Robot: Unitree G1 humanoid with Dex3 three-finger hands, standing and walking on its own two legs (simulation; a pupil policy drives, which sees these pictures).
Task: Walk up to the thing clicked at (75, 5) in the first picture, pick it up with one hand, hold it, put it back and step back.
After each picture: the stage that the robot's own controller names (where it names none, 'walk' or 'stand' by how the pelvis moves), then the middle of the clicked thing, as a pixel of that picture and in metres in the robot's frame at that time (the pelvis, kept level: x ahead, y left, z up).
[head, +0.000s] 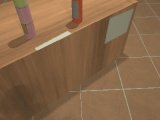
stand; (76, 4) +0.98 +0.03 +0.00
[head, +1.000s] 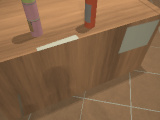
rise first; (90, 7) +0.87 -0.01 +0.02
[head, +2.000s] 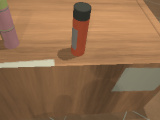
rise first; (79, 32) +0.60 +0.05 +0.04
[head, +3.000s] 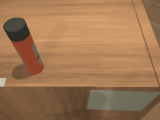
walk; (27, 50) +0.47 +0.24 +0.04
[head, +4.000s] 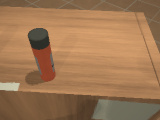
stand; (43, 57) +0.48 +0.18 +0.01
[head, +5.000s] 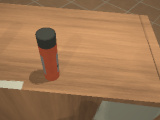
stand; (49, 57) +0.48 +0.15 +0.00
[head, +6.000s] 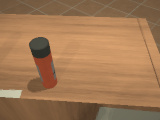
stand; (45, 65) +0.46 +0.17 -0.01
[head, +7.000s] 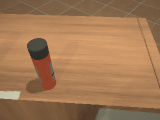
stand; (43, 66) +0.45 +0.18 -0.01
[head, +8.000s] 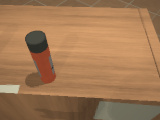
rise first; (42, 60) +0.46 +0.18 +0.00
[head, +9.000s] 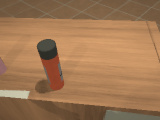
go down; (52, 67) +0.46 +0.17 +0.00
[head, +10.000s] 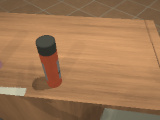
go down; (50, 64) +0.46 +0.16 +0.01
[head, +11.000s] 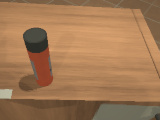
go down; (40, 61) +0.44 +0.15 +0.03
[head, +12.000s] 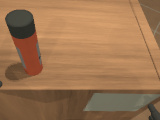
close in; (28, 48) +0.46 +0.16 +0.06
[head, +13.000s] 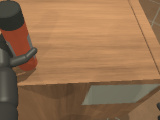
close; (19, 41) +0.47 +0.17 +0.08
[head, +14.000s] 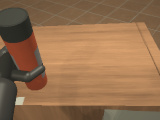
lift; (26, 56) +0.33 +0.16 +0.22
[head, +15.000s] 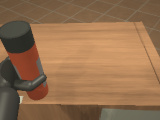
hold; (28, 66) +0.32 +0.16 +0.18
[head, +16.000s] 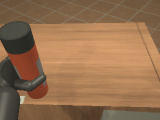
hold; (28, 66) +0.33 +0.17 +0.18
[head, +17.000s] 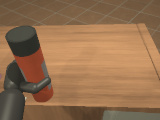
crouch; (34, 69) +0.33 +0.15 +0.17
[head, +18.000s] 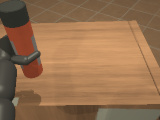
crouch; (24, 44) +0.41 +0.18 +0.19
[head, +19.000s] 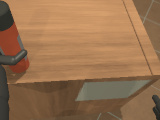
lower; (9, 42) +0.47 +0.18 +0.06
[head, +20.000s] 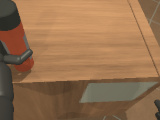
lower; (15, 41) +0.47 +0.17 +0.08
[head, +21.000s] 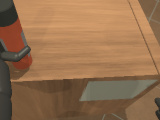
lower; (13, 38) +0.48 +0.18 +0.08
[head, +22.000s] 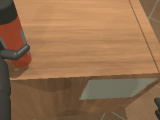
lower; (12, 36) +0.48 +0.18 +0.09
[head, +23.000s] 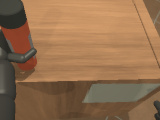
loosen; (20, 40) +0.47 +0.17 +0.08
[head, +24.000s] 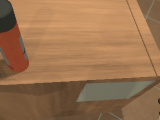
rise; (10, 42) +0.46 +0.18 +0.08
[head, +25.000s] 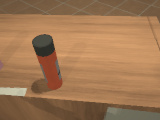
sink last; (49, 65) +0.44 +0.17 +0.04
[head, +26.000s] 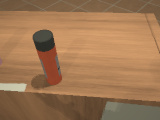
stand; (49, 60) +0.46 +0.17 +0.04
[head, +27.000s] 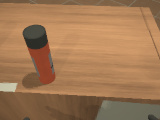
stand; (41, 58) +0.44 +0.17 +0.05
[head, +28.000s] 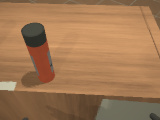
stand; (40, 56) +0.45 +0.17 +0.06
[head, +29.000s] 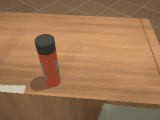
stand; (49, 63) +0.46 +0.16 +0.01
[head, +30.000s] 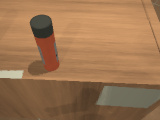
walk; (47, 46) +0.49 +0.15 +0.02
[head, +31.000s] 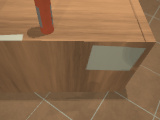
walk; (44, 10) +0.70 +0.19 +0.01
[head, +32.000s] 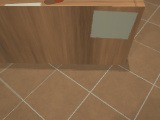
stand; out of the picture +1.06 +0.18 +0.03
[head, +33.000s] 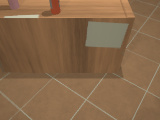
stand; out of the picture +1.08 +0.20 +0.00
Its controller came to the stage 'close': yes
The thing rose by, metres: 0.20
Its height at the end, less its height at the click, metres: +0.00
